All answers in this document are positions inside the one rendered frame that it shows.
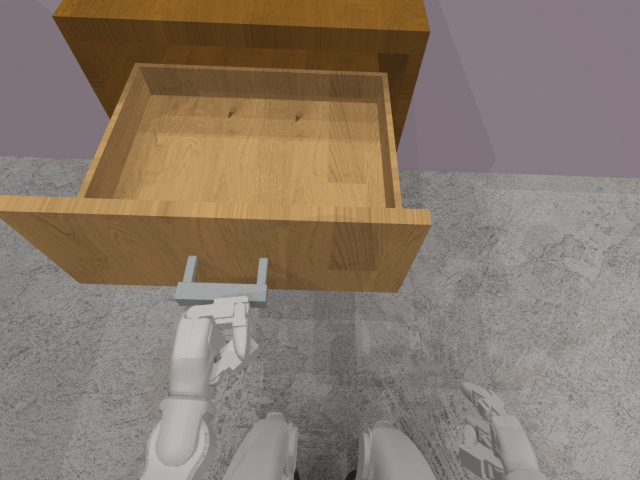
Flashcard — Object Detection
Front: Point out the left robot hand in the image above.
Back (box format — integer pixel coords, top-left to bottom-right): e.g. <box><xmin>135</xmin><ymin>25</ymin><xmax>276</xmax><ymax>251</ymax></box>
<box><xmin>169</xmin><ymin>296</ymin><xmax>260</xmax><ymax>400</ymax></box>

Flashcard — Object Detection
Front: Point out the drawer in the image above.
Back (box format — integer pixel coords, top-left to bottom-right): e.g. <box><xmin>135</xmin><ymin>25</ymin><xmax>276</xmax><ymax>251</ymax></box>
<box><xmin>0</xmin><ymin>63</ymin><xmax>432</xmax><ymax>293</ymax></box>

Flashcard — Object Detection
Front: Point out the right robot hand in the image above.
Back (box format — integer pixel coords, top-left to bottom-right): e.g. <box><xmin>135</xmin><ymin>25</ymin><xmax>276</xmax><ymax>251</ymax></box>
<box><xmin>459</xmin><ymin>382</ymin><xmax>541</xmax><ymax>480</ymax></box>

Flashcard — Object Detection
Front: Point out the robot left thigh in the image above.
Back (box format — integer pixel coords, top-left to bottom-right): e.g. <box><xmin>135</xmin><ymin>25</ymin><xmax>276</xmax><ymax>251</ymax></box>
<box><xmin>222</xmin><ymin>419</ymin><xmax>298</xmax><ymax>480</ymax></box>

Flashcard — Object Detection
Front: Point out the robot thigh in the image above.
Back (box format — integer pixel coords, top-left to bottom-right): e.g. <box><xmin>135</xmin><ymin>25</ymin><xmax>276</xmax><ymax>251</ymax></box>
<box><xmin>222</xmin><ymin>419</ymin><xmax>298</xmax><ymax>480</ymax></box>
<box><xmin>358</xmin><ymin>427</ymin><xmax>437</xmax><ymax>480</ymax></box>

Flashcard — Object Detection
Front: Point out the cabinet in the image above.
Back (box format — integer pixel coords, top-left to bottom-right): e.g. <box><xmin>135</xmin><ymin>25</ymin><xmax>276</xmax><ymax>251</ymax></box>
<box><xmin>52</xmin><ymin>0</ymin><xmax>430</xmax><ymax>153</ymax></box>

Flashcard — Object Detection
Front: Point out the robot left forearm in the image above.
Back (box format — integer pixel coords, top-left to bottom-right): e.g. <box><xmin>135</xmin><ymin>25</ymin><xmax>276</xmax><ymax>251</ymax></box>
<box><xmin>139</xmin><ymin>396</ymin><xmax>217</xmax><ymax>480</ymax></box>

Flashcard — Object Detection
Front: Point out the handle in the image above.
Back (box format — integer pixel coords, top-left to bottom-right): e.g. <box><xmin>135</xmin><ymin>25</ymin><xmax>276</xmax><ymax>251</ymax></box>
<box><xmin>174</xmin><ymin>256</ymin><xmax>269</xmax><ymax>308</ymax></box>

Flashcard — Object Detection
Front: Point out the robot right thigh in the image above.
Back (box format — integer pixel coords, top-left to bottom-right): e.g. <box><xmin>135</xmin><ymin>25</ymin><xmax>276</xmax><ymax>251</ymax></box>
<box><xmin>358</xmin><ymin>427</ymin><xmax>437</xmax><ymax>480</ymax></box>

